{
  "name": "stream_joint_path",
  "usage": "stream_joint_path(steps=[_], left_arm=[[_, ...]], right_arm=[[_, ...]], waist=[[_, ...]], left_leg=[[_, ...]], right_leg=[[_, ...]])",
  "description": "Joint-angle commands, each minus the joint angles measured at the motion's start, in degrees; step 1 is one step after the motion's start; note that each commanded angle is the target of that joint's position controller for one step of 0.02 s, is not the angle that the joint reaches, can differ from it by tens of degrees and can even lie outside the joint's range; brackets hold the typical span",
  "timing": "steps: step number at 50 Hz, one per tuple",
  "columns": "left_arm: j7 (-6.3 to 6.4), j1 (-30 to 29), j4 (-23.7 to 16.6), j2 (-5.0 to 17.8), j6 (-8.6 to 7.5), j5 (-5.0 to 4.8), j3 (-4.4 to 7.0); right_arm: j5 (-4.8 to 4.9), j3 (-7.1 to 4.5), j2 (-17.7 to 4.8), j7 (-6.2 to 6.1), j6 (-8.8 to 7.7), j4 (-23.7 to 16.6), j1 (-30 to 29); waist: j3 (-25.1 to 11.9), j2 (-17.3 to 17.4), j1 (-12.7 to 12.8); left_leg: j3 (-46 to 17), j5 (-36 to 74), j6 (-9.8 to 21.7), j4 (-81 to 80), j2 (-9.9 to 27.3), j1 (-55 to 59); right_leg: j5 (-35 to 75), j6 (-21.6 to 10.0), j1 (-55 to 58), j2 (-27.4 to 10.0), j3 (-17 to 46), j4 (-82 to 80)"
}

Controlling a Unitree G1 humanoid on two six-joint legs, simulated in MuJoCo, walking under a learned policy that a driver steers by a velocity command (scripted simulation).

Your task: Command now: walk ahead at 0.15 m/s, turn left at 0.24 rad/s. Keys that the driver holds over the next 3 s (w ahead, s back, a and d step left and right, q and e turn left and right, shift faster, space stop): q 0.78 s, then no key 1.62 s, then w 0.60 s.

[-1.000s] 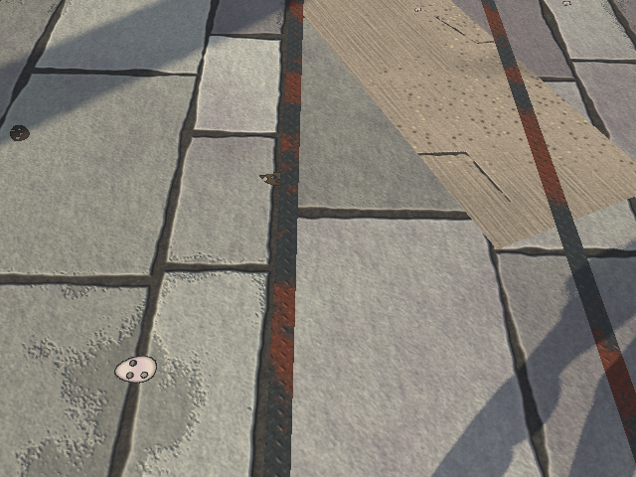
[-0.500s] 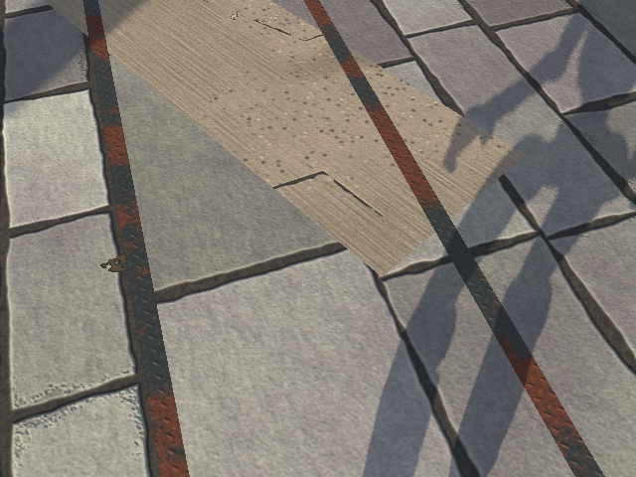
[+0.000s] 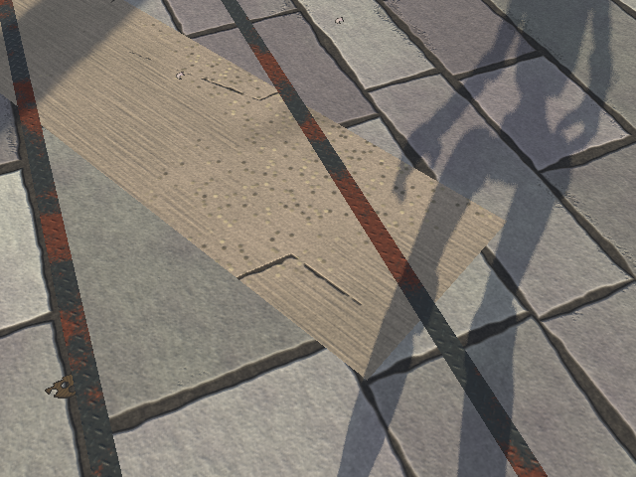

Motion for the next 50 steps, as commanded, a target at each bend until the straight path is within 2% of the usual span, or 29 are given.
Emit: stream_joint_path(steps=[1,3,5,8,11,14,16,17,18,19,20,21,22,23,25,28,31,34,37,38,39,40,41,42,43,44,45,47,50], left_arm=[[0.81,-1.23,-5.29,8.92,0.98,-0.03,2.32],[1.69,-0.36,-5.89,6.45,2.09,0.20,2.08],[2.34,0.66,-5.54,4.41,2.10,0.24,1.64],[2.56,-0.86,-5.79,4.54,2.17,0.20,1.61],[2.28,-3.80,-6.79,4.77,2.19,0.04,1.61],[1.66,-4.62,-7.37,5.14,1.26,-0.35,1.76],[1.08,-2.12,-6.68,5.30,0.46,-0.62,2.09],[1.09,-0.66,-6.54,7.40,0.29,-0.29,2.77],[1.48,-0.28,-7.21,12.10,0.63,1.37,3.79],[1.17,-2.43,-7.68,13.65,0.99,3.58,4.22],[1.29,-5.34,-9.34,10.57,0.63,3.52,3.37],[1.50,-8.42,-10.20,7.88,0.49,2.42,2.68],[1.56,-10.06,-10.62,6.90,0.51,1.35,2.37],[1.62,-10.10,-10.60,6.53,0.57,0.67,2.14],[1.82,-8.63,-10.24,6.84,1.08,0.81,2.11],[2.34,-5.19,-9.49,8.30,2.02,1.00,2.81],[2.08,-5.70,-9.60,10.63,2.47,0.66,3.76],[1.29,-6.05,-9.34,11.74,2.43,-0.11,4.30],[0.95,-7.53,-8.80,11.77,2.25,-1.73,4.49],[0.82,-5.36,-7.68,10.16,2.08,-1.84,4.14],[0.55,-3.30,-7.53,7.45,1.96,-0.21,3.46],[0.18,-4.35,-10.44,4.11,1.82,2.86,1.88],[0.71,-9.71,-11.36,7.51,1.59,1.42,2.79],[1.03,-11.10,-11.03,9.27,1.99,-0.26,3.35],[1.46,-10.10,-9.93,9.09,2.48,-0.31,3.55],[1.87,-9.02,-8.76,9.16,3.03,0.19,3.67],[1.92,-7.41,-8.26,8.93,3.32,0.52,3.70],[1.62,-5.31,-7.35,7.82,3.27,0.20,3.39],[1.33,-6.64,-7.42,5.59,3.18,0.04,2.26]], right_arm=[[0.70,-2.27,-9.30,-0.95,2.06,-3.93,3.01],[-0.07,-2.53,-9.56,-1.52,3.14,-4.38,1.80],[-0.34,-2.95,-9.83,-2.04,3.84,-4.91,2.16],[0.57,-3.86,-11.15,-3.07,4.84,-5.77,2.88],[0.89,-4.09,-11.12,-3.65,5.91,-6.55,2.90],[0.97,-4.16,-10.91,-3.92,6.80,-6.98,3.86],[1.45,-4.05,-10.59,-4.21,7.52,-7.62,3.27],[1.60,-3.64,-9.27,-4.35,7.71,-7.74,4.51],[1.49,-2.88,-6.35,-4.20,7.58,-8.64,5.42],[1.48,-3.45,-7.57,-3.98,6.76,-10.30,4.96],[0.69,-4.69,-11.56,-3.68,6.33,-9.27,6.88],[1.13,-5.35,-12.52,-3.56,6.76,-7.63,8.97],[1.10,-5.32,-11.48,-3.89,7.58,-6.34,10.37],[0.97,-5.07,-10.35,-4.00,8.24,-6.27,10.55],[1.51,-4.29,-8.12,-3.66,8.75,-7.92,8.48],[1.74,-3.43,-6.66,-3.11,8.69,-11.22,3.51],[1.46,-2.80,-5.84,-2.15,8.67,-12.96,2.48],[1.51,-3.28,-7.10,-1.51,9.05,-13.77,3.00],[1.56,-3.84,-7.01,-0.90,9.35,-13.22,6.64],[1.39,-4.42,-8.00,-1.24,9.31,-12.33,9.18],[1.45,-5.83,-12.69,-1.98,9.06,-12.43,11.47],[0.55,-6.35,-18.24,-2.67,8.67,-14.27,10.78],[-1.55,-5.69,-15.72,-2.02,7.33,-14.20,12.92],[-1.73,-4.83,-13.95,-1.84,6.35,-13.63,10.48],[-0.69,-4.32,-12.05,-2.14,5.94,-13.44,6.81],[0.32,-3.47,-10.03,-2.42,5.96,-13.62,4.42],[0.54,-3.06,-9.64,-2.71,6.02,-13.57,2.88],[-0.17,-2.35,-8.33,-3.15,5.96,-13.17,2.47],[-0.27,-2.02,-7.78,-3.55,5.88,-12.18,2.83]], waist=[[-9.79,1.49,-2.77],[-7.32,4.57,-0.31],[-8.46,7.82,0.03],[-11.54,7.98,-0.64],[-10.17,8.90,-1.53],[-8.98,9.88,-1.87],[-8.36,9.86,0.12],[-8.67,8.08,0.37],[-8.89,-2.77,-0.74],[-6.72,-15.93,-1.82],[-6.83,-11.98,-2.60],[-6.45,-7.89,-3.79],[-6.03,-5.77,-4.18],[-5.44,-5.63,-3.56],[-4.62,-6.44,-2.34],[-5.63,-8.72,0.71],[-7.07,-9.77,1.25],[-7.30,-10.72,1.14],[-7.39,-10.19,-1.66],[-7.98,-7.73,-2.33],[-9.15,3.11,-1.87],[-9.01,20.00,-0.38],[-13.84,14.46,-6.16],[-10.30,10.47,-4.74],[-8.29,8.24,-2.86],[-7.52,7.35,-1.86],[-7.50,7.87,-0.66],[-8.59,7.99,0.14],[-7.86,8.03,-0.87]], left_leg=[[-25.64,12.04,13.81,-8.96,18.88,21.56],[-22.15,5.52,11.34,-11.90,14.54,12.59],[-19.55,7.23,10.86,-12.19,12.22,10.01],[-20.63,0.52,10.52,-12.28,11.82,9.66],[-23.39,-10.19,9.28,-13.10,11.08,7.96],[-26.50,-11.94,8.28,-11.76,10.72,9.08],[-26.76,-11.53,6.30,-9.11,8.83,7.70],[-25.20,-14.57,3.93,-5.85,6.61,4.19],[-17.74,-22.82,0.50,5.64,1.30,-4.27],[-7.80,-30.54,-2.03,19.65,-4.68,-10.54],[-9.36,-29.15,-3.79,30.71,-1.00,-9.98],[-8.79,-25.97,-4.76,35.24,-0.58,-9.91],[-7.86,-23.13,-5.95,38.58,-0.14,-10.48],[-7.47,-21.09,-7.02,41.83,0.23,-11.68],[-4.81,-18.37,-8.49,41.11,1.13,-11.85],[-2.91,-17.33,-9.75,32.48,3.27,-12.14],[-0.28,-18.71,-8.88,23.75,4.83,-5.05],[2.60,-18.54,-6.97,16.43,4.19,0.76],[4.76,-10.03,-3.05,1.63,2.70,8.83],[3.78,-4.00,-1.18,-4.41,1.57,15.54],[-7.97,12.78,2.13,-6.45,9.27,26.37],[-26.70,36.24,11.89,-3.55,24.26,31.97],[-28.34,29.45,18.50,-6.48,27.11,27.39],[-22.85,22.57,15.97,-7.40,23.30,24.59],[-19.09,17.25,12.49,-7.54,19.77,22.44],[-16.67,15.94,10.47,-7.62,17.84,20.78],[-14.72,17.49,10.08,-7.95,16.55,18.03],[-12.57,17.13,10.12,-8.54,15.11,17.01],[-12.01,11.62,9.63,-8.74,14.25,17.95]], right_leg=[[1.75,1.97,-18.76,-4.62,0.35,9.95],[3.83,1.37,-13.34,-5.38,-0.25,0.56],[4.48,1.73,-9.78,-3.99,-1.91,-7.14],[10.29,2.34,-7.04,-3.34,-1.20,-13.59],[12.88,2.42,-5.71,-2.71,-0.67,-18.81],[13.38,1.71,-3.60,-1.98,-0.61,-26.23],[18.83,0.25,2.77,-1.93,-1.82,-37.11],[20.41,-1.44,8.40,-6.26,0.50,-41.38],[20.95,-6.87,13.42,-18.63,11.98,-44.55],[30.23,-14.36,8.63,-27.06,23.61,-48.04],[34.40,-16.11,7.23,-27.85,22.12,-46.95],[36.35,-13.75,7.13,-24.22,15.64,-45.26],[36.67,-11.42,7.98,-20.84,10.67,-44.00],[38.85,-11.07,8.53,-19.95,8.01,-43.45],[41.46,-11.66,8.73,-18.12,3.09,-43.69],[41.45,-13.19,14.16,-19.54,1.59,-43.58],[41.56,-13.54,12.84,-21.05,-0.92,-43.16],[41.42,-13.29,11.49,-22.32,-2.32,-42.18],[39.26,-9.96,9.75,-22.04,-4.74,-37.03],[34.99,-6.67,6.10,-20.24,-7.43,-32.56],[21.44,-1.15,-5.08,-15.73,-12.93,-20.41],[-8.87,3.76,-22.11,-7.97,-13.30,-4.31],[-9.25,3.72,-22.96,-6.85,-4.50,4.18],[-4.60,2.93,-23.22,-7.92,-3.19,6.63],[0.40,2.50,-23.27,-8.45,-2.68,5.23],[3.88,2.75,-22.06,-8.89,-2.39,4.03],[7.29,3.21,-18.92,-8.24,-2.88,4.40],[11.28,3.69,-15.30,-7.55,-3.34,2.82],[13.07,3.78,-12.40,-8.21,-3.08,-9.05]])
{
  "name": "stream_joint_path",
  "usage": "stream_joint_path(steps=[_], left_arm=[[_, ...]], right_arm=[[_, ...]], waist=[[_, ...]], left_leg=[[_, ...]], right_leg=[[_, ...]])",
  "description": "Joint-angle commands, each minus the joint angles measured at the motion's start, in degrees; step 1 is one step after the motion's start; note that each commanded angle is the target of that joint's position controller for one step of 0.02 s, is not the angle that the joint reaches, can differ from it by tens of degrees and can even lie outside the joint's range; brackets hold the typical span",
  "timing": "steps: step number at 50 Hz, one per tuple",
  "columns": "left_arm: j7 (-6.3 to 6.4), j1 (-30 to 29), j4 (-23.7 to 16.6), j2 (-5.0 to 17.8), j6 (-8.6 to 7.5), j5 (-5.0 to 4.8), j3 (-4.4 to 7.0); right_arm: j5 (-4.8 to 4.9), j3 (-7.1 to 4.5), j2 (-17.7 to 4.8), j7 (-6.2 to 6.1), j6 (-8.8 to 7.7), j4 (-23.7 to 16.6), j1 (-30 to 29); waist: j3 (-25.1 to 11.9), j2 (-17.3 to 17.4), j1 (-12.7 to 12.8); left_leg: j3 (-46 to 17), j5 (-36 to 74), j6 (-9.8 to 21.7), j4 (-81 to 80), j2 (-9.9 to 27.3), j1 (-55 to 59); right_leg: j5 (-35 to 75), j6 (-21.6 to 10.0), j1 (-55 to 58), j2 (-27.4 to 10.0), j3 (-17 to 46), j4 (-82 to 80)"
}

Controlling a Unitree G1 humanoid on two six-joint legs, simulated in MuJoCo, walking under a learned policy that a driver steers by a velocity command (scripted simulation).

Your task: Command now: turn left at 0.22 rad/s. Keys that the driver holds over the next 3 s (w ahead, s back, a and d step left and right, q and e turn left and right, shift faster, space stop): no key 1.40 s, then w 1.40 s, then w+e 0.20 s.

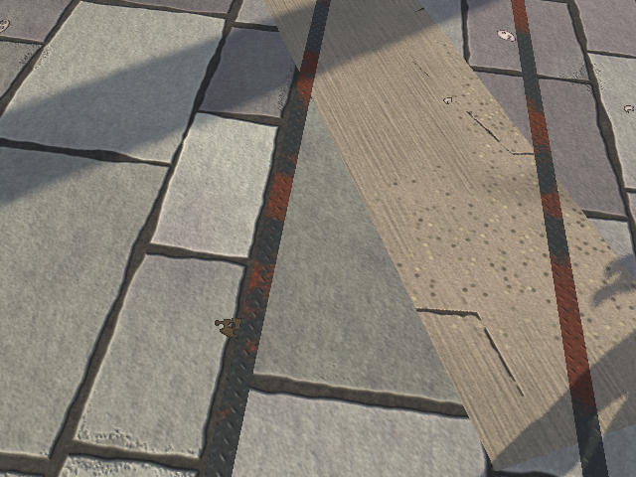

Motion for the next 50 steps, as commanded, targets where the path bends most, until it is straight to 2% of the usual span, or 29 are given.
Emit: stream_joint_path(steps=[1,3,5,7,8,9,10,11,12,13,16,24,34,50], left_arm=[[-0.23,-1.59,-3.86,1.98,-0.77,0.00,-0.17],[-0.52,-2.20,-4.05,2.31,-0.85,-0.11,-0.32],[-0.67,-2.06,-3.98,2.91,-1.02,-0.39,-0.23],[-0.89,-0.28,-3.18,2.02,-1.46,-0.34,-0.48],[-1.11,0.91,-2.68,1.58,-1.83,0.24,-0.79],[-1.03,1.65,-2.73,3.17,-2.18,1.06,-0.72],[-0.83,1.75,-3.12,6.96,-2.23,1.15,-0.04],[-1.17,0.11,-2.02,6.16,-2.23,0.40,0.06],[-1.63,-1.07,-2.79,3.10,-2.47,0.31,-0.61],[-1.71,-1.21,-2.57,2.20,-2.72,0.74,-0.96],[-1.61,-0.38,-2.15,1.89,-3.57,0.78,-1.40],[-0.98,0.23,-1.43,1.38,-3.34,0.49,-2.00],[-1.07,0.80,1.55,0.31,-3.36,0.30,-2.40],[-0.62,2.42,9.24,0.09,-3.23,0.04,-2.58]], right_arm=[[-0.14,-1.79,-7.62,-0.60,-0.88,-3.17,-2.24],[-0.30,-1.89,-8.35,-0.35,-0.71,-2.49,-1.78],[-0.27,-1.64,-8.11,0.10,-0.67,-1.68,-1.40],[0.24,-0.93,-6.76,0.32,-0.71,-0.97,-2.61],[0.48,-0.45,-5.67,0.39,-0.90,-0.22,-2.04],[-0.14,0.02,-4.40,0.45,-1.43,0.43,-0.04],[-1.14,-0.16,-4.70,0.85,-2.07,0.83,2.65],[-1.05,-0.12,-3.93,0.95,-2.24,1.04,3.08],[-1.05,-0.34,-5.61,0.81,-2.01,1.26,-0.22],[-0.67,-0.59,-5.68,0.60,-1.62,0.99,-1.95],[-0.54,-0.53,-4.57,0.23,-0.56,1.42,-1.26],[-0.22,-0.70,-3.58,-0.23,-0.85,4.22,0.73],[0.00,-0.97,-3.69,-1.21,-0.71,7.86,2.13],[0.25,-1.06,-3.07,-1.97,-0.62,15.99,2.92]], waist=[[-6.57,10.02,-0.72],[-5.49,10.56,-1.63],[-4.29,10.56,-2.07],[-3.58,9.51,-0.33],[-3.64,8.03,0.82],[-5.33,5.38,0.18],[-6.22,-0.84,-2.63],[-6.33,-6.19,-3.79],[-4.62,-4.03,-1.45],[-3.99,-3.14,-0.91],[-2.87,-1.86,-0.78],[-2.46,2.42,-0.45],[-1.76,2.61,-0.71],[-0.25,2.35,-0.69]], left_leg=[[-10.29,18.26,9.60,-6.61,13.21,6.37],[-11.63,14.05,10.34,-6.84,13.60,4.70],[-13.48,10.88,10.67,-6.68,13.87,3.50],[-13.86,9.41,9.27,-5.25,12.76,2.11],[-13.27,8.74,7.21,-4.55,11.52,0.62],[-12.32,5.87,4.20,-3.32,9.47,-1.13],[-8.68,0.78,1.70,-0.74,5.42,-3.17],[-4.66,-1.84,-0.35,-1.56,2.52,-0.42],[-4.22,-1.38,-1.39,-0.42,2.40,1.34],[-4.13,-0.43,-1.21,0.37,2.49,1.51],[-5.16,2.25,-0.27,0.34,3.19,1.14],[-5.08,4.65,-1.14,0.64,3.32,1.41],[-4.98,6.59,-1.73,0.67,3.60,3.31],[-3.79,7.00,-2.42,-0.87,3.22,4.79]], right_leg=[[1.93,0.10,2.99,-1.48,1.75,-9.49],[0.00,-0.20,6.72,-1.13,1.19,-15.01],[-1.08,-0.68,9.66,-0.55,0.74,-19.84],[4.42,-1.65,14.88,0.09,0.08,-29.70],[12.73,-2.45,19.80,-0.12,0.49,-37.14],[21.48,-3.43,25.25,-3.21,4.15,-37.74],[30.02,-5.29,27.83,-7.03,6.55,-34.53],[19.99,-7.47,22.56,-6.13,6.14,-33.78],[13.46,-7.22,19.29,-4.24,5.36,-34.94],[11.44,-6.29,18.09,-3.58,4.70,-35.28],[11.40,-5.22,17.65,-2.54,3.55,-34.59],[12.04,-5.57,18.28,-1.57,2.96,-33.43],[12.14,-5.61,17.84,-0.58,2.29,-34.06],[11.50,-5.86,18.15,0.23,1.83,-36.19]])
Over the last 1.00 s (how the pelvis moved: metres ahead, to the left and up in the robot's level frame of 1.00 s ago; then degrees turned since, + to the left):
0.04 0.01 0.02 31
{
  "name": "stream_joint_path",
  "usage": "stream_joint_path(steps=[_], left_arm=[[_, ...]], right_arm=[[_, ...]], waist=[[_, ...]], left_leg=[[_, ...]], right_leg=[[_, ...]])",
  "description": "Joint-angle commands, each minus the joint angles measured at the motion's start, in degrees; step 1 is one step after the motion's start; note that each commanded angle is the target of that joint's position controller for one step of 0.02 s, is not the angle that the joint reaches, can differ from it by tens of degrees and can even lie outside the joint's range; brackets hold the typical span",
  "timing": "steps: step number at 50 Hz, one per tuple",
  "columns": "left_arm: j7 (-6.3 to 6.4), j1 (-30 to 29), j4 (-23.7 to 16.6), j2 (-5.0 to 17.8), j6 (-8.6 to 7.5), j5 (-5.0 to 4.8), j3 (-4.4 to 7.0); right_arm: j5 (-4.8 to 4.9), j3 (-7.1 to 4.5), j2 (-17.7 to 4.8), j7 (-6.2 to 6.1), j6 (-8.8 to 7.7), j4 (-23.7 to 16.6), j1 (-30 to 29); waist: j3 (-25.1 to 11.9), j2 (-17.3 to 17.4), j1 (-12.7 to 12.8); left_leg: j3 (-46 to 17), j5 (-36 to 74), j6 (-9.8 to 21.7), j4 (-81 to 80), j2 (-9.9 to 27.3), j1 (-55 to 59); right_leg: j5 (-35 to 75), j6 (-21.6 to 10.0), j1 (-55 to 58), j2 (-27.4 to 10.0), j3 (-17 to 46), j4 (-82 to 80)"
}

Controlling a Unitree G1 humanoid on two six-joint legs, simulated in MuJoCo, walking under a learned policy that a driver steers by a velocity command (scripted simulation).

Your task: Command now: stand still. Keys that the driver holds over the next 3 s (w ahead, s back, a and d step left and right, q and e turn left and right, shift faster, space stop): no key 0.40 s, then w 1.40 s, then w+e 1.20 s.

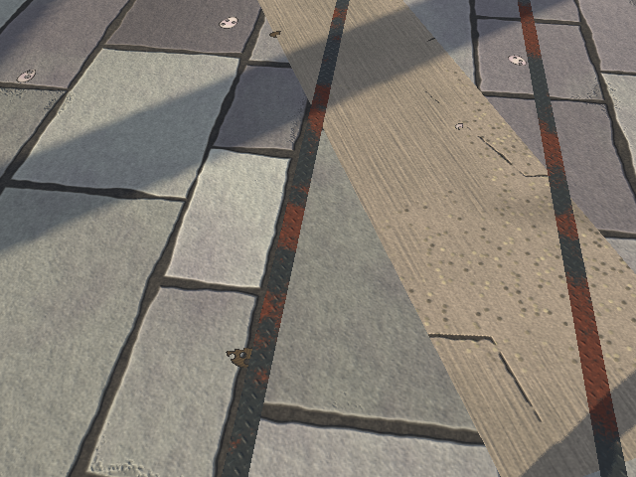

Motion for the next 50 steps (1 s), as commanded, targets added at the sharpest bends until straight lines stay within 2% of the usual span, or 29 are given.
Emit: stream_joint_path(steps=[1,20,21,22,23,24,25,26,27,28,29,30,31,32,33,34,35,36,37,38,39,40,41,43,46,50], left_arm=[[0.25,0.46,-1.15,5.96,-0.58,-0.06,1.17],[0.52,2.67,5.27,5.09,-0.11,-0.24,0.48],[0.61,3.74,6.03,4.77,0.02,-0.27,0.41],[0.81,4.09,6.27,5.87,0.26,-0.66,0.82],[0.97,4.37,6.17,7.44,0.39,-1.04,1.32],[1.02,5.48,6.07,8.52,0.22,-1.33,1.65],[0.94,7.37,6.32,10.14,-0.24,-1.58,2.19],[0.85,8.05,6.45,11.69,-0.76,-1.74,2.84],[0.79,7.33,6.00,11.62,-1.28,-1.58,2.99],[0.59,6.00,5.33,11.12,-1.71,-1.41,2.93],[0.32,4.20,4.53,10.82,-2.01,-1.76,2.90],[0.11,1.51,3.57,10.54,-2.03,-2.41,2.85],[-0.06,-0.75,2.89,10.47,-1.79,-2.93,2.85],[-0.17,-0.69,2.64,9.76,-1.63,-2.86,2.71],[-0.37,-1.38,2.09,7.39,-1.87,-2.45,1.99],[-0.75,-1.70,0.90,3.10,-2.55,-1.56,0.81],[-0.67,-2.65,-0.74,3.80,-3.45,-2.49,1.15],[-0.90,-3.33,-1.00,5.79,-4.14,-3.41,1.48],[-1.35,-2.74,-0.56,6.30,-4.71,-3.49,1.55],[-1.47,-2.41,0.00,6.62,-5.08,-2.73,1.84],[-1.63,-3.26,-0.06,7.56,-5.27,-2.01,2.29],[-2.00,-3.86,-0.06,7.25,-5.23,-1.68,2.43],[-2.32,-4.42,-0.12,6.16,-5.02,-1.55,2.28],[-2.60,-8.28,-1.69,4.38,-4.54,-1.39,1.74],[-2.88,-16.51,-5.03,2.59,-4.41,-1.61,0.61],[-3.79,-21.55,-7.55,3.87,-4.43,-2.20,0.33]], right_arm=[[0.02,-1.17,-5.85,-0.28,-0.54,-0.77,0.54],[0.12,-0.19,-4.78,-0.60,-0.78,6.31,2.64],[0.15,0.02,-4.07,-0.61,-0.75,7.05,3.76],[0.48,-0.06,-4.16,-0.69,-0.73,7.34,4.12],[0.71,-0.19,-4.52,-0.71,-0.91,7.02,3.81],[0.73,-0.14,-4.49,-0.61,-1.45,6.19,2.56],[0.85,0.16,-3.28,-0.27,-2.37,5.25,1.22],[1.02,0.42,-2.38,0.21,-3.32,4.60,0.41],[1.27,0.25,-2.91,0.69,-4.08,4.34,0.08],[1.53,0.12,-3.08,1.09,-4.64,4.24,0.34],[1.81,0.18,-2.77,1.40,-5.12,4.24,1.18],[1.91,0.10,-2.70,1.59,-5.57,4.92,3.11],[1.71,-0.19,-2.48,1.67,-5.88,6.85,6.90],[1.28,-0.70,-2.91,1.68,-5.80,8.95,10.85],[1.07,-1.27,-4.21,1.71,-5.72,10.45,16.47],[1.34,-2.28,-9.11,1.42,-5.74,10.92,23.26],[0.56,-2.42,-12.00,2.21,-6.62,11.05,24.69],[0.45,-1.24,-8.37,2.39,-7.56,9.48,19.32],[0.55,-0.61,-6.47,2.61,-8.10,8.03,15.61],[0.63,-0.33,-6.44,2.98,-8.19,6.95,13.17],[0.63,0.07,-5.59,3.11,-7.98,6.41,12.42],[0.35,0.61,-4.07,3.02,-7.54,6.49,13.47],[0.14,0.82,-3.76,2.76,-7.19,6.81,15.20],[-0.04,0.82,-4.98,1.99,-6.58,6.84,17.14],[-0.12,0.63,-7.17,1.12,-6.18,6.02,17.76],[0.87,0.11,-8.14,0.91,-6.20,6.68,20.02]], waist=[[-1.01,-0.17,-0.05],[0.26,-0.23,0.07],[-1.07,-0.69,0.06],[-0.20,-1.72,0.25],[1.59,-3.41,0.57],[3.76,-5.27,1.32],[4.88,-8.57,2.02],[5.99,-10.76,2.20],[6.93,-9.97,1.80],[7.09,-9.20,1.02],[6.91,-8.79,-0.11],[6.30,-7.89,-1.87],[4.89,-6.90,-3.93],[3.47,-4.96,-4.88],[1.18,0.36,-6.54],[-2.08,14.19,-7.83],[0.08,17.25,-7.32],[4.67,8.70,-4.63],[5.77,6.01,-3.07],[5.08,4.23,-2.02],[4.94,3.70,-1.71],[3.97,4.22,-1.87],[3.30,5.05,-2.19],[3.66,4.68,-2.98],[5.29,4.36,-4.52],[7.22,5.42,-4.54]], left_leg=[[-1.78,10.40,1.15,-4.56,1.95,1.02],[-0.37,8.92,0.55,-6.02,1.59,0.37],[0.68,3.53,0.65,-5.72,0.72,0.75],[2.45,-5.01,1.10,-3.69,-0.93,-0.96],[3.71,-13.06,1.70,-1.07,-2.03,-4.19],[4.23,-16.23,2.23,2.12,-2.05,-8.46],[5.54,-13.87,2.36,7.34,-1.94,-12.01],[5.37,-9.87,2.58,12.93,-0.16,-12.98],[4.01,-9.27,3.25,16.27,1.75,-14.23],[3.36,-11.47,4.01,17.38,2.85,-15.02],[3.29,-12.69,4.87,13.78,3.64,-13.63],[4.34,-10.56,5.55,6.44,3.35,-7.78],[7.09,-3.65,5.53,-1.29,1.18,1.69],[7.98,1.03,4.46,-3.97,-0.92,8.64],[0.95,-1.14,5.08,-6.84,3.27,15.42],[-18.99,-9.80,9.79,-15.91,15.56,22.23],[-36.40,-18.47,16.76,-21.70,23.62,20.06],[-34.66,-21.33,16.81,-21.94,23.65,17.52],[-28.28,-17.88,14.56,-21.85,21.03,16.77],[-22.65,-11.21,12.48,-22.09,18.62,16.38],[-17.70,-3.07,10.95,-22.30,16.99,16.12],[-13.16,3.66,9.93,-22.37,14.98,15.55],[-9.92,9.62,9.78,-22.26,13.69,15.44],[-6.12,16.97,10.31,-22.56,12.66,14.31],[-2.47,17.95,10.15,-24.47,11.28,9.13],[-1.04,18.70,10.24,-25.18,13.58,11.07]], right_leg=[[7.56,-0.94,-1.56,-2.32,2.54,-5.97],[6.64,-1.58,-1.33,-1.74,2.49,-7.65],[0.14,-1.83,-0.80,-1.33,2.29,-8.31],[-10.17,-2.84,-1.48,-1.14,2.89,-8.87],[-20.54,-4.54,-2.95,-2.58,5.51,-10.34],[-28.34,-6.74,-3.63,-5.87,10.36,-13.26],[-33.32,-9.60,-2.67,-11.10,17.79,-17.26],[-34.18,-12.67,-3.72,-16.45,25.13,-20.70],[-31.97,-14.18,-4.77,-18.83,28.15,-22.19],[-29.14,-14.16,-4.61,-19.25,27.95,-22.22],[-25.94,-13.08,-4.77,-18.51,25.57,-21.44],[-21.92,-11.06,-6.95,-15.89,20.63,-20.05],[-18.13,-9.14,-10.87,-12.01,14.71,-17.12],[-14.64,-7.80,-13.58,-8.49,10.52,-12.15],[-9.88,-5.90,-18.07,-5.15,6.06,-1.82],[-8.72,-2.19,-26.57,0.59,-2.09,18.24],[-15.85,-2.52,-34.99,2.27,1.36,30.36],[-11.88,-3.62,-39.51,-1.91,4.93,37.14],[-5.41,-4.53,-41.03,-3.94,5.25,38.32],[-0.65,-4.70,-40.28,-5.42,4.38,36.86],[2.90,-4.33,-39.28,-6.54,3.91,34.07],[5.25,-3.71,-37.00,-7.02,2.86,31.91],[6.97,-2.87,-35.95,-6.81,1.46,30.31],[9.89,-1.19,-35.66,-6.37,-0.33,24.93],[16.04,-0.10,-30.04,-4.33,-2.52,11.92],[18.87,-1.48,-26.09,-3.14,-2.53,3.69]])
Over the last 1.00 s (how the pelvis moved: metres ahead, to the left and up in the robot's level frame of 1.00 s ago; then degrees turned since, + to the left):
0.01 -0.04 -0.01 2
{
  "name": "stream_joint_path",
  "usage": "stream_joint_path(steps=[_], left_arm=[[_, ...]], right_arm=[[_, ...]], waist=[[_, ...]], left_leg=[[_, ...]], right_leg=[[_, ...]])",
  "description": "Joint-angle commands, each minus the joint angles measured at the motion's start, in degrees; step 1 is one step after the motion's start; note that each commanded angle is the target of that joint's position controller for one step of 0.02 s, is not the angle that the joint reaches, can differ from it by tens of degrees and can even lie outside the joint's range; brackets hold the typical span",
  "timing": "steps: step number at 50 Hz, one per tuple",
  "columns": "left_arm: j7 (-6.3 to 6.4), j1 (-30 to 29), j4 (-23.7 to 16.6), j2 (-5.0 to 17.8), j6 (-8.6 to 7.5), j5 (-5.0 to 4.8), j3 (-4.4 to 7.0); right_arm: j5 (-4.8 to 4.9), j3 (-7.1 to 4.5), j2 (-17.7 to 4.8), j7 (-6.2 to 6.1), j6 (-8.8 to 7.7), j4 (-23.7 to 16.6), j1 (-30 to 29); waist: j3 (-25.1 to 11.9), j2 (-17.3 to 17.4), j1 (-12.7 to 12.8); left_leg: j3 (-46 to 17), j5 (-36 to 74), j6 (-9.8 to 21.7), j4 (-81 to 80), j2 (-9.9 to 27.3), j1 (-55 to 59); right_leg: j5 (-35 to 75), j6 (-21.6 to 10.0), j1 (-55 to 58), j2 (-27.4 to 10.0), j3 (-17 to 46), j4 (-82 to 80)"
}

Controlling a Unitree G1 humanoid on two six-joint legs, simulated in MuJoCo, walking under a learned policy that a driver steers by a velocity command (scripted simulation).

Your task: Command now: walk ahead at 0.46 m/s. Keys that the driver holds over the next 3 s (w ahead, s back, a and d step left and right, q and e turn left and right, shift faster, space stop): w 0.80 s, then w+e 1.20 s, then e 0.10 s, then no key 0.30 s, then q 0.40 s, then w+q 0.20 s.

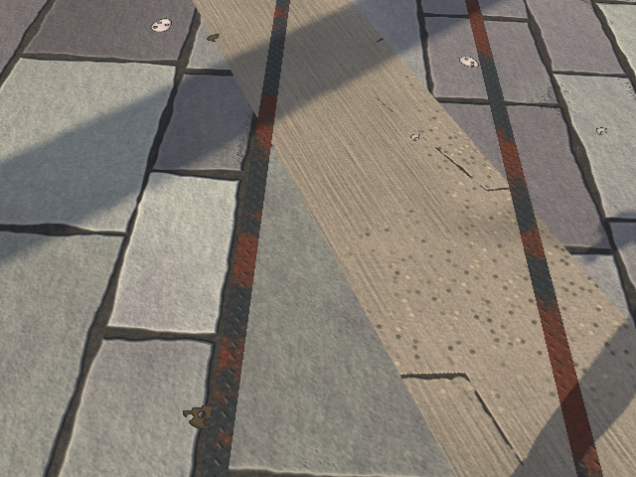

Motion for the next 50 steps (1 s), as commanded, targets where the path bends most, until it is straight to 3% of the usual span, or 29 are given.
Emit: stream_joint_path(steps=[1,3,4,5,6,7,8,9,10,11,12,14,16,20,24,28,31,32,33,34,35,36,37,38,39,41,43,47,50], left_arm=[[-0.86,-10.01,-6.53,2.66,-1.05,-0.32,-0.08],[-1.27,-7.90,-6.68,4.51,-1.41,-0.19,0.63],[-1.21,-4.38,-5.97,6.04,-1.46,-0.13,1.38],[-0.91,3.75,-3.70,8.09,-1.34,-0.25,2.63],[-0.36,14.12,-0.69,10.51,-0.98,-0.44,3.95],[0.20,23.23,1.09,15.58,-0.65,1.09,5.19],[-0.23,25.30,2.22,14.42,-0.44,1.28,4.48],[-0.31,20.81,2.09,9.99,-0.76,0.75,3.20],[-0.30,14.49,0.84,7.98,-1.07,0.54,2.54],[-0.51,9.99,0.00,6.46,-1.49,1.04,2.03],[-0.86,7.85,-0.13,4.83,-1.87,1.76,1.58],[-1.13,7.91,0.97,3.44,-2.12,2.02,1.18],[-0.59,10.03,2.30,4.76,-2.30,1.79,1.29],[1.21,14.95,3.69,7.32,-1.80,1.78,1.68],[1.89,19.71,4.83,8.55,-1.32,1.00,1.78],[2.08,24.29,6.80,8.81,-0.10,0.58,2.04],[2.35,23.68,6.89,9.92,0.90,0.59,2.64],[2.36,22.39,6.47,10.49,1.18,0.67,2.80],[2.32,21.27,6.02,9.75,1.53,0.91,2.48],[2.31,21.18,4.70,7.91,1.48,1.67,1.55],[1.54,28.37,4.34,0.61,0.21,1.71,-0.60],[1.26,26.50,5.19,3.48,-1.35,0.79,-0.05],[1.02,20.76,3.18,8.38,-2.31,-0.93,1.31],[1.28,17.14,2.22,8.62,-2.61,-1.20,1.37],[1.68,15.31,2.02,7.98,-2.37,-0.35,1.67],[1.94,18.07,2.90,5.34,-0.60,0.17,1.81],[2.08,18.61,3.08,3.62,0.78,0.01,1.68],[2.04,11.97,0.40,4.06,1.09,0.38,2.21],[1.16,6.77,-1.49,3.23,0.65,0.59,1.92]], right_arm=[[0.77,-2.17,-10.50,-0.52,-0.20,-1.12,2.50],[0.68,-2.71,-11.48,-0.55,0.26,-1.56,1.07],[0.40,-3.07,-12.35,-0.55,0.62,-1.93,0.24],[0.00,-3.19,-12.50,-0.52,1.19,-2.35,-0.83],[-0.41,-2.90,-12.02,-0.39,1.46,-3.28,-1.82],[-0.95,-1.43,-6.74,0.29,0.88,-4.68,2.82],[-0.14,0.10,-1.58,0.82,-0.68,-3.62,6.29],[1.80,-1.61,-7.68,1.02,-2.03,-5.16,-0.36],[2.76,-2.27,-10.17,0.83,-2.77,-7.15,-5.85],[2.30,-2.56,-10.39,0.25,-2.94,-7.60,-8.43],[1.56,-3.04,-9.66,-0.14,-2.40,-7.54,-8.30],[1.28,-2.98,-6.78,-0.30,-0.84,-7.33,-5.79],[0.98,-3.23,-6.84,-0.47,0.06,-8.56,-7.92],[0.05,-3.53,-7.86,-0.26,-0.13,-12.64,-18.45],[0.50,-2.65,-6.53,0.80,-0.78,-15.20,-27.47],[1.02,-2.18,-6.99,2.27,-1.22,-17.98,-33.67],[1.16,-2.71,-9.06,3.15,-1.68,-18.77,-32.26],[1.12,-3.43,-10.58,3.14,-1.78,-17.98,-28.45],[1.07,-4.78,-12.89,2.88,-1.79,-15.37,-19.78],[0.45,-6.09,-16.72,2.34,-1.69,-12.66,-8.47],[-0.13,-7.42,-21.81,2.27,-1.19,-10.89,-1.90],[0.07,-5.77,-16.58,2.33,-1.06,-11.07,-2.20],[0.39,-4.78,-13.94,2.21,-1.16,-11.78,-7.53],[0.28,-4.17,-12.26,2.15,-1.17,-13.17,-13.05],[-0.14,-3.65,-10.50,2.43,-1.28,-13.55,-16.42],[-0.71,-3.14,-8.58,2.78,-1.70,-13.22,-18.48],[-0.74,-3.54,-9.90,2.52,-2.18,-12.06,-17.15],[-1.18,-4.03,-11.48,1.04,-2.21,-10.26,-13.97],[-0.88,-3.94,-12.02,0.32,-2.10,-10.15,-13.75]], waist=[[8.93,7.63,1.40],[6.35,8.13,3.98],[3.01,9.45,6.19],[-2.20,10.15,10.43],[-8.36,9.65,15.07],[-18.04,-1.31,14.19],[-25.82,-11.85,12.34],[-16.58,-8.34,12.38],[-7.80,-5.04,10.50],[-4.16,0.05,8.45],[-2.28,0.44,6.14],[-1.73,-1.66,3.72],[0.65,-1.78,3.25],[3.05,-0.06,5.49],[3.76,0.06,8.56],[5.14,0.16,10.21],[3.16,-1.36,7.77],[0.48,-2.49,5.33],[-4.72,-2.22,0.88],[-13.09,0.61,-3.19],[-22.02,14.54,-0.75],[-23.73,14.03,-1.72],[-14.39,11.82,-0.72],[-8.68,7.59,1.13],[-4.49,4.68,2.83],[-2.73,6.69,6.11],[-1.18,6.40,6.88],[1.26,5.19,5.54],[2.34,5.19,4.15]], left_leg=[[-5.76,21.96,7.41,-3.11,15.04,-5.44],[-4.70,33.93,6.25,1.60,16.16,-1.46],[-4.13,45.21,5.63,6.37,16.28,-0.21],[-2.63,54.58,4.61,15.72,14.92,-1.07],[-1.49,52.60,2.87,28.38,12.61,-8.42],[0.16,29.59,0.04,50.26,5.89,-29.59],[-6.73,-14.45,-1.12,64.83,-2.45,-40.87],[-9.89,-13.27,0.42,70.86,0.97,-46.81],[-7.41,-7.55,1.41,70.30,4.05,-48.54],[-6.40,-2.08,1.59,67.53,6.86,-45.37],[-6.21,0.98,1.63,64.70,8.80,-41.57],[-6.19,2.64,1.52,61.08,10.37,-37.18],[-5.25,4.33,0.59,57.17,11.08,-39.19],[-4.48,16.50,-1.54,42.76,11.40,-47.02],[-1.51,25.05,-1.65,28.45,8.29,-43.72],[-1.73,21.82,-0.60,22.43,7.01,-46.29],[-1.02,15.05,1.61,20.00,5.29,-42.13],[0.53,13.37,2.66,19.57,3.41,-35.73],[1.97,14.12,4.34,18.62,1.61,-24.05],[-5.23,15.53,7.76,21.22,8.27,-5.75],[-32.47,4.50,17.27,17.42,22.69,17.19],[-43.69,0.92,17.22,9.79,24.41,18.04],[-34.95,0.97,13.99,8.78,22.52,10.37],[-26.93,5.75,12.42,7.21,20.39,0.95],[-21.34,10.21,11.57,4.93,18.06,-7.20],[-14.62,13.08,10.40,1.30,15.05,-15.08],[-9.97,16.32,10.90,-1.00,14.71,-17.87],[-3.46,19.67,9.86,-2.66,14.41,-15.53],[1.86,19.64,8.02,-3.66,13.26,-15.07]], right_leg=[[1.71,-1.40,0.42,1.56,-0.88,-5.46],[-0.90,-3.24,4.81,2.85,-1.15,-7.17],[-2.57,-4.25,10.35,4.58,-2.24,-6.57],[-3.55,-5.69,20.38,6.56,-3.46,-6.22],[-3.09,-7.64,35.49,4.80,-1.29,-5.70],[-10.48,-14.55,58.82,-9.94,19.89,-5.85],[-22.93,-19.60,65.43,-18.78,44.44,-17.85],[-25.87,-16.14,58.10,-15.87,41.69,-21.69],[-20.86,-13.96,47.57,-14.47,32.48,-23.12],[-13.22,-12.97,37.93,-12.62,25.53,-24.72],[-8.08,-12.01,31.24,-10.21,19.75,-26.21],[-6.55,-12.07,25.67,-7.71,14.56,-29.08],[-4.64,-12.83,23.03,-7.17,11.49,-31.21],[-0.87,-12.37,26.42,-6.75,8.77,-32.42],[0.13,-10.41,29.18,-5.33,5.10,-32.33],[2.04,-10.25,38.59,-8.64,5.65,-28.74],[12.10,-8.84,43.70,-10.76,6.01,-23.38],[21.92,-8.09,43.76,-10.13,5.21,-18.81],[29.07,-6.72,41.62,-7.40,3.07,-8.92],[20.28,-4.90,30.98,-4.37,0.91,6.76],[-9.02,-0.41,6.22,6.31,-0.99,29.85],[-32.09,-1.27,-1.13,7.12,7.96,37.59],[-29.19,-2.43,-5.81,3.58,8.18,40.13],[-23.64,-2.67,-4.80,0.24,6.23,37.91],[-19.78,-2.41,-2.62,-1.74,5.32,34.02],[-15.79,-1.91,3.88,-4.06,5.68,29.43],[-13.40,-1.05,3.67,-4.43,5.46,27.28],[-2.03,-0.03,-2.99,-3.31,7.79,16.69],[6.18,-0.15,-0.81,-1.91,4.90,6.36]])
Over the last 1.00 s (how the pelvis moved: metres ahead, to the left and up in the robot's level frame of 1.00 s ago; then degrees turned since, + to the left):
0.16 0.02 0.00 0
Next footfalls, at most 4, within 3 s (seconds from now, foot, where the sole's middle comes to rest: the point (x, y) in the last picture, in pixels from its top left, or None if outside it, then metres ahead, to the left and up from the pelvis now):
0.12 right None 0.27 -0.13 -0.78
0.68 left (246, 432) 0.59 0.10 -0.78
1.24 right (348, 311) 0.88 -0.15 -0.78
1.72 left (302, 211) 1.22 -0.07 -0.78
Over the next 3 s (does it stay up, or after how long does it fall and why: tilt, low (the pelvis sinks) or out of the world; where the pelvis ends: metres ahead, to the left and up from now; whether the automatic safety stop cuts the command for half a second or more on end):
stays up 1.28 -0.34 0.00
